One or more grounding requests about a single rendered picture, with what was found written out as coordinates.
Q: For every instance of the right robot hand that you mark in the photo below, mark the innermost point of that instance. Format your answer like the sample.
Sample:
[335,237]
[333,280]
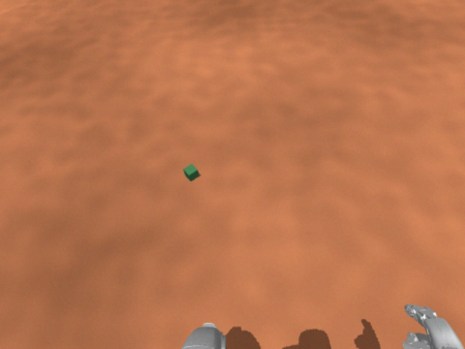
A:
[439,332]

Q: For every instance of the cube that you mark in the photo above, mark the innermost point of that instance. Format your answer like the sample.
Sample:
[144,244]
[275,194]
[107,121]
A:
[191,172]

